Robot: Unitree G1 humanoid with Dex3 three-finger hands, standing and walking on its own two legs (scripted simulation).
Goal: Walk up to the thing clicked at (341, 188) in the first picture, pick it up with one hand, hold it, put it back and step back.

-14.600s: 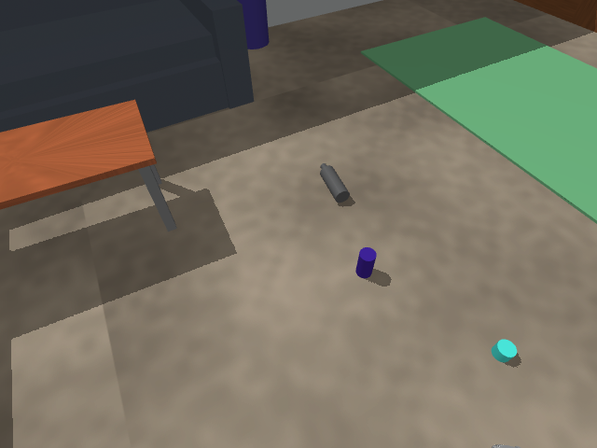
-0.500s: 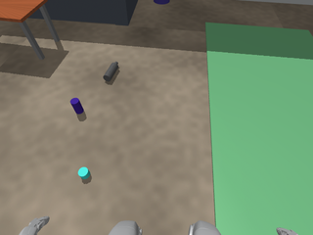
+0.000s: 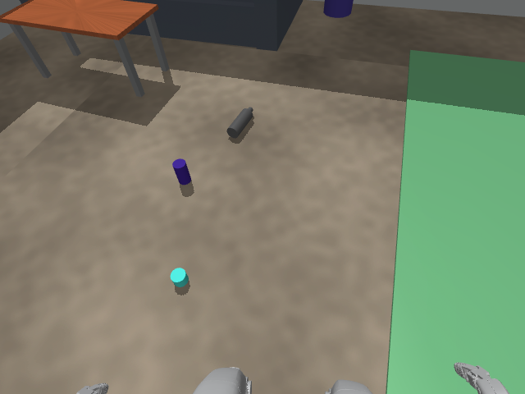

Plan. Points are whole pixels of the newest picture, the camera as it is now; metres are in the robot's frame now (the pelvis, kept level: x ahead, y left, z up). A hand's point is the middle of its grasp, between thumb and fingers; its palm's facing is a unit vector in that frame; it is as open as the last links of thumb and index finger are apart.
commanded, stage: walk up
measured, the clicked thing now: (241, 120) +1.55 +0.22 -0.71
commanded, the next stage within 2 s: stand in 0.98 s
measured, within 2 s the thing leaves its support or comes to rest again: neither
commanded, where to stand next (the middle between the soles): +0.07 -0.01 m, yaw +0 degrees
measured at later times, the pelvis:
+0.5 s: pelvis +0.01 -0.01 +0.02, yaw +3 degrees
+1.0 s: pelvis +0.03 -0.01 +0.03, yaw +4 degrees
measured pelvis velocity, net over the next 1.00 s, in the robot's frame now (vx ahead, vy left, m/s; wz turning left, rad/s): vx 0.03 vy -0.01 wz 0.06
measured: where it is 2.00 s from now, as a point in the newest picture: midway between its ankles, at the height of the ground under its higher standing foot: outside the picture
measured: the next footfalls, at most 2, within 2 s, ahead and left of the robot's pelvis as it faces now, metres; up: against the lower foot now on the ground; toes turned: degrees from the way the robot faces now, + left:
none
